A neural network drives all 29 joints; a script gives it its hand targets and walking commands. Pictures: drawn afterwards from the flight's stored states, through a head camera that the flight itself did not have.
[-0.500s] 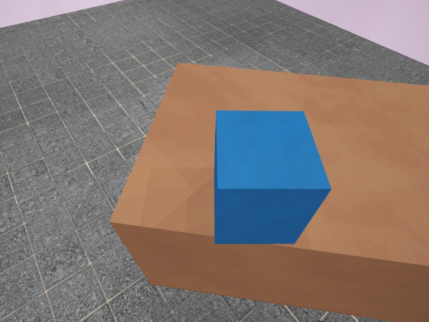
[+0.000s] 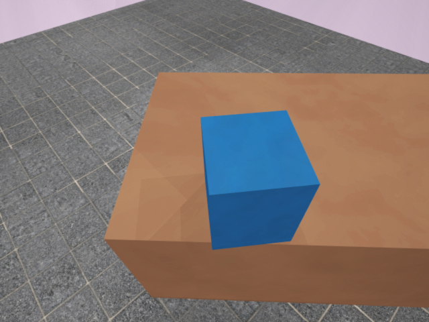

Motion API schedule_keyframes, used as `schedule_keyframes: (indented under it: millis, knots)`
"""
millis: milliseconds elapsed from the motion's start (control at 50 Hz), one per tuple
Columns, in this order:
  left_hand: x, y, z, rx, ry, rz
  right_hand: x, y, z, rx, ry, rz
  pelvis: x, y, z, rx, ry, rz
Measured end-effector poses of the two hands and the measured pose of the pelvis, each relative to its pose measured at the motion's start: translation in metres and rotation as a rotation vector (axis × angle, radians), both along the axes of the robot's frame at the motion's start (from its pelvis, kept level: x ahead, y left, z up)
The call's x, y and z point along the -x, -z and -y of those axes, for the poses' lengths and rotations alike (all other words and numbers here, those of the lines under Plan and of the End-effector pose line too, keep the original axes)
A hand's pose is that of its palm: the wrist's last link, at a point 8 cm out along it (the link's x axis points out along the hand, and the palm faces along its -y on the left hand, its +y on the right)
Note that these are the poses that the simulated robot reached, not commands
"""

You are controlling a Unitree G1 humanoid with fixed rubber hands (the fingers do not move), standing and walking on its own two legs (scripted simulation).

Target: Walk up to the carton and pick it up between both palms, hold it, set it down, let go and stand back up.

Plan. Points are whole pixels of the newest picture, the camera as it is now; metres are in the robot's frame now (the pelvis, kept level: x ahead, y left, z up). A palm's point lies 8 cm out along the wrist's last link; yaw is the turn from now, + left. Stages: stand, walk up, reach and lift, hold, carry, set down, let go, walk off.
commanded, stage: stand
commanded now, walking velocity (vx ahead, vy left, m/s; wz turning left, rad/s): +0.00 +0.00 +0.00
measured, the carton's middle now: (248, 182) +0.42 -0.07 -0.03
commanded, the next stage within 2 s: reach and lift in 0.94 s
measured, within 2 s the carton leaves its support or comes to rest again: neither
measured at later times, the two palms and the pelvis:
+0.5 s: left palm out of the picture -0.06 +0.16 -0.15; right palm out of the picture -0.03 -0.23 -0.15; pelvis -0.01 -0.03 +0.00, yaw +0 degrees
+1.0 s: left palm out of the picture -0.04 +0.17 -0.16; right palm out of the picture -0.03 -0.24 -0.16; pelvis -0.02 -0.03 -0.01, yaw +0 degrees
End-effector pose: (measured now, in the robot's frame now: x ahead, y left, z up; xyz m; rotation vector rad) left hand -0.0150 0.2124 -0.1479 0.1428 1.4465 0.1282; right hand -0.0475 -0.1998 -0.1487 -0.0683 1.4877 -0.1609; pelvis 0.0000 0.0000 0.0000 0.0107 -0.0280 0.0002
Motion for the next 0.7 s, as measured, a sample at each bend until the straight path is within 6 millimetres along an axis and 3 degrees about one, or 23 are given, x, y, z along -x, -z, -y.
schedule_keyframes:
  millis: [100,420,700]
  knots:
    - [0.013,-0.002,0.012,0.003,-0.016,-0.026,0.003,0.003,0.002,-0.018,-0.002,-0.003,0.001,0.0,0.007,0.003,-0.004,0.003]
    - [0.042,0.001,0.047,0.04,-0.054,-0.052,-0.023,0.003,0.029,0.009,-0.037,0.07,0.008,0.0,0.025,0.011,-0.006,0.009]
    - [0.047,0.0,0.05,0.037,-0.055,-0.057,-0.006,0.003,0.03,-0.003,-0.031,0.032,0.011,0.0,0.031,0.015,-0.002,0.006]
